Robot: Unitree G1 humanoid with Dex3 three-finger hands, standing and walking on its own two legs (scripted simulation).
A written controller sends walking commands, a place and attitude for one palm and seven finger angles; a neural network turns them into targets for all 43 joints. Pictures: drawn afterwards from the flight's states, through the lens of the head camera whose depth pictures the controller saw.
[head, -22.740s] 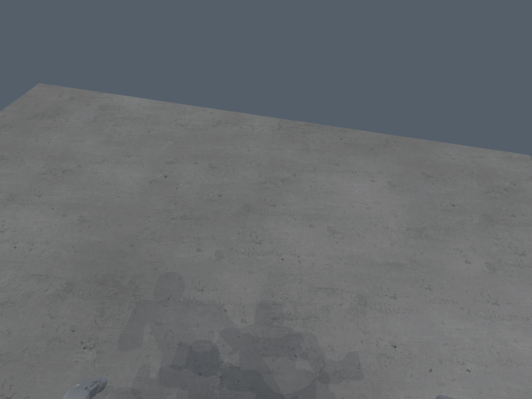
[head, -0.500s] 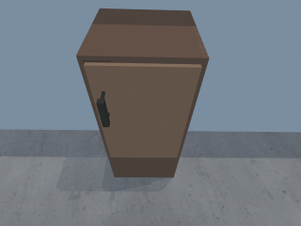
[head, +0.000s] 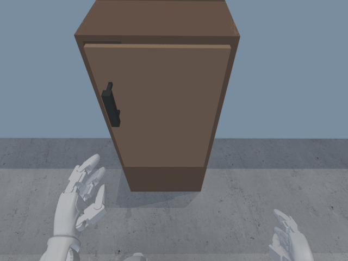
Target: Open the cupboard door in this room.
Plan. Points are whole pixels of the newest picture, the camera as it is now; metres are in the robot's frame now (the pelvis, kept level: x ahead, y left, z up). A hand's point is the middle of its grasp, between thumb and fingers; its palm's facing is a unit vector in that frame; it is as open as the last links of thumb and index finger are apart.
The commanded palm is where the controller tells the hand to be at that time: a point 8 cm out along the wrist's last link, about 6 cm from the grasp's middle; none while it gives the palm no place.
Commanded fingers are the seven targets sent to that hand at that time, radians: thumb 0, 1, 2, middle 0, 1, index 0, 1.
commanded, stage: raise the hand with hooked fingers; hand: left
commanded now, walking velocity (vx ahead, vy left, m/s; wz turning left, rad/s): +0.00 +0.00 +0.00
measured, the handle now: (113, 104) +0.54 +0.21 +0.03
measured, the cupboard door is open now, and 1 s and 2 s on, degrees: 0 0 0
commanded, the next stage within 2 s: move the hooked fingers beside the handle in 1.80 s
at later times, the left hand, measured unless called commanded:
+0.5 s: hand (82, 213) +0.22 +0.21 +0.01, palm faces +0.01 -1.00 -0.04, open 10.8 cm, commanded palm +0.19 +0.27 +0.02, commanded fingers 0.00 -0.06 0.49 -0.27 -0.92 -0.27 -0.92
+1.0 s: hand (52, 195) +0.25 +0.27 +0.03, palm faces +0.04 -1.00 -0.04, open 13.6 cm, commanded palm +0.23 +0.33 +0.04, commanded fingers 0.00 -0.50 0.30 -0.30 -1.20 -0.30 -1.20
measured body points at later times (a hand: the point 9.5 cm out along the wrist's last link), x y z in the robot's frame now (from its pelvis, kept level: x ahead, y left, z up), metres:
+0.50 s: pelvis -0.02 -0.01 -0.04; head +0.05 -0.01 +0.41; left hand +0.22 +0.26 +0.02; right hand +0.13 -0.24 -0.14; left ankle +0.05 +0.13 -0.69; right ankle -0.01 -0.10 -0.69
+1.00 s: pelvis -0.01 +0.03 -0.02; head +0.05 +0.04 +0.43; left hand +0.24 +0.33 +0.04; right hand +0.17 -0.21 -0.09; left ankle +0.05 +0.13 -0.69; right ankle -0.01 -0.10 -0.69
